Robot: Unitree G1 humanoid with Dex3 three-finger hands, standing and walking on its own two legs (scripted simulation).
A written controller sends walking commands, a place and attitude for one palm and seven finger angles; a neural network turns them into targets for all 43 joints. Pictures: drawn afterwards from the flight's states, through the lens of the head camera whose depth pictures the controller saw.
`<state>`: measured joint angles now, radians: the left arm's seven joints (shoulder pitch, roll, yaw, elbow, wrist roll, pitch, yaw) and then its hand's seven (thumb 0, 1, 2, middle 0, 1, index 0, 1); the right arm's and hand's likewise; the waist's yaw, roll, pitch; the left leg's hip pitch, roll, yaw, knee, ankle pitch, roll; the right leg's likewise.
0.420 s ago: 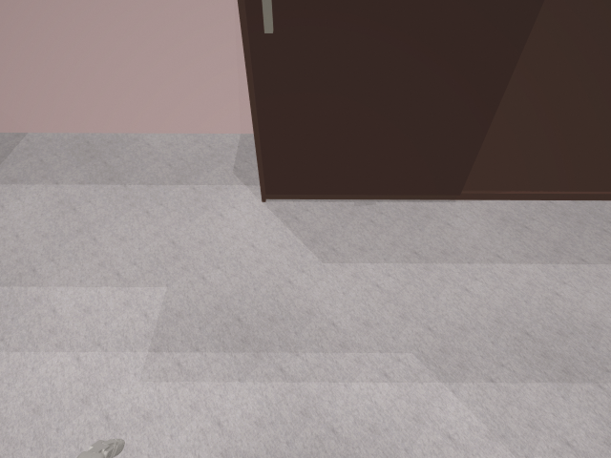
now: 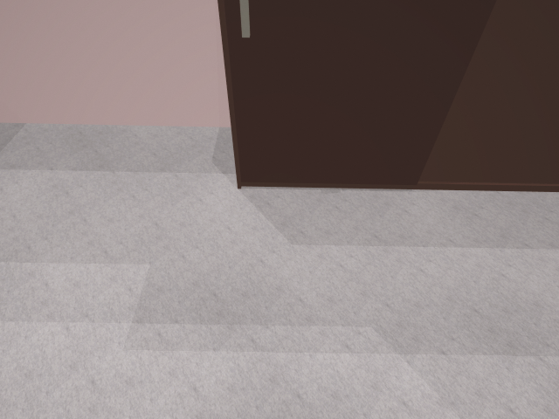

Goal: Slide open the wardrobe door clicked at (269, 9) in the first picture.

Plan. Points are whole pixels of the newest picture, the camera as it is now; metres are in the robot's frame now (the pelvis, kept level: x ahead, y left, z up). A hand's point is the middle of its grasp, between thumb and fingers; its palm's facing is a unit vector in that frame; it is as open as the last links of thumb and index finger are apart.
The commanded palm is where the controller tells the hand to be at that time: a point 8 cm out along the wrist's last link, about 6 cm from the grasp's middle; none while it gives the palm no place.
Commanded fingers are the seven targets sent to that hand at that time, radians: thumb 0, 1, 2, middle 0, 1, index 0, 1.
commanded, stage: stand and wait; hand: left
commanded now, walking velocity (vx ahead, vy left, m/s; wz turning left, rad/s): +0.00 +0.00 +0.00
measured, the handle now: (245, 5) +1.29 +0.20 +0.11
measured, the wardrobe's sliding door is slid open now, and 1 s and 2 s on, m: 0.00 0.00 0.00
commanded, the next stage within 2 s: look at it before walking up in 0.48 s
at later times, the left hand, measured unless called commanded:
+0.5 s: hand out of the picture +0.06 +0.25 -0.15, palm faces -0.03 -0.94 -0.34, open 7.4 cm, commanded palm none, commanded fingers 0.00 0.90 0.90 -0.20 -0.30 -0.20 -0.30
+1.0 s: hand out of the picture +0.06 +0.24 -0.15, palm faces -0.04 -0.94 -0.33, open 7.4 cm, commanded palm none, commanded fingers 0.00 0.90 0.90 -0.20 -0.30 -0.20 -0.30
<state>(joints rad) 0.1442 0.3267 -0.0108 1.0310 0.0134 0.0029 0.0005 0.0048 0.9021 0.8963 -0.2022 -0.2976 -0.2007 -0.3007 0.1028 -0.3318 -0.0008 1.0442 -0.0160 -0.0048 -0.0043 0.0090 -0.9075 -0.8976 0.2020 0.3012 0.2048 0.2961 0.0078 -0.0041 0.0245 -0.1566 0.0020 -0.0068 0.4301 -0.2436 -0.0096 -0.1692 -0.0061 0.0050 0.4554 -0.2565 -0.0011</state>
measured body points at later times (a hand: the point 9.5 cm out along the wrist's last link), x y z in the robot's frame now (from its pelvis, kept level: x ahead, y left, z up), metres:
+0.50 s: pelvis -0.02 +0.00 +0.00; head -0.01 -0.01 +0.45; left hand +0.06 +0.29 -0.13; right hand +0.05 -0.30 -0.13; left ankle -0.01 +0.13 -0.74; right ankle -0.01 -0.12 -0.74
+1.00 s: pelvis -0.01 +0.00 +0.00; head -0.01 +0.00 +0.45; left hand +0.06 +0.29 -0.13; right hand +0.06 -0.30 -0.13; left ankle -0.01 +0.13 -0.74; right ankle -0.01 -0.12 -0.74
